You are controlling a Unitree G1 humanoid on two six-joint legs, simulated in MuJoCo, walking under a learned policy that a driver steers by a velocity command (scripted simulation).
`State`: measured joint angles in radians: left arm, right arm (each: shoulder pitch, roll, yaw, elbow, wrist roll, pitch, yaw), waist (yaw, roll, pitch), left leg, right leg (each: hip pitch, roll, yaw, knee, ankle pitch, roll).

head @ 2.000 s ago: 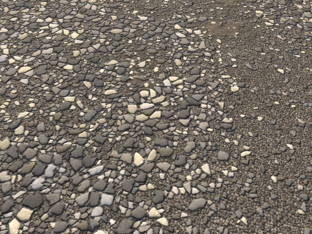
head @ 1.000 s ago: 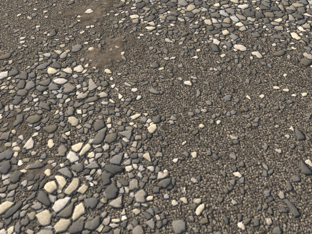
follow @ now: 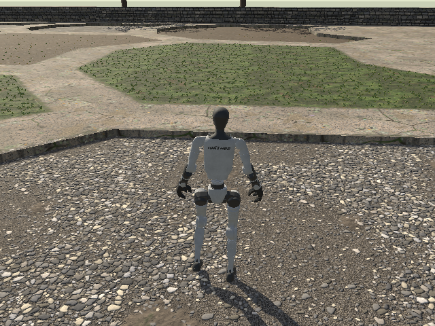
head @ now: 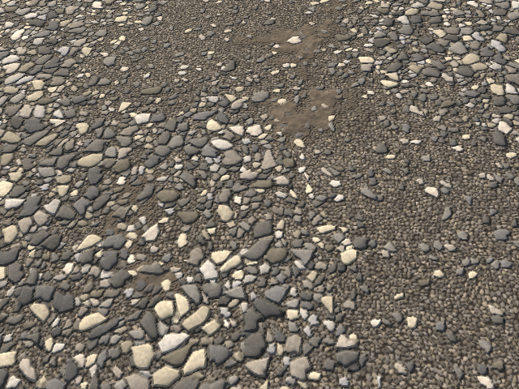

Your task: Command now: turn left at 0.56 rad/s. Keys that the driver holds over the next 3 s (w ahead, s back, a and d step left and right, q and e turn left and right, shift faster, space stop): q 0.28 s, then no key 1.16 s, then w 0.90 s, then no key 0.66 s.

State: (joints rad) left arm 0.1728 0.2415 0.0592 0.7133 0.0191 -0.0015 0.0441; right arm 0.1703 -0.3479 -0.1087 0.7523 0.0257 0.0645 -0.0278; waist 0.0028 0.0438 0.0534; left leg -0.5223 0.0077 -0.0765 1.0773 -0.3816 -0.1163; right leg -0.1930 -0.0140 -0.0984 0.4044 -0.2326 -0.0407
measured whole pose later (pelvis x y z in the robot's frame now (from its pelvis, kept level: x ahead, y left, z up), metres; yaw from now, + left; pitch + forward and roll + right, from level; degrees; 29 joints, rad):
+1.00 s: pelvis +0.03 +0.04 -0.01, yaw +16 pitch -1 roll +0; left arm 0.16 0.24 0.02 0.84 0.01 -0.02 0.01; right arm 0.18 -0.26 -0.04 0.85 -0.01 0.02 -0.02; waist 0.00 0.00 0.04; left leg -0.19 -0.04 -0.07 0.50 -0.29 0.01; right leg -0.19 -0.01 0.00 0.51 -0.29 0.01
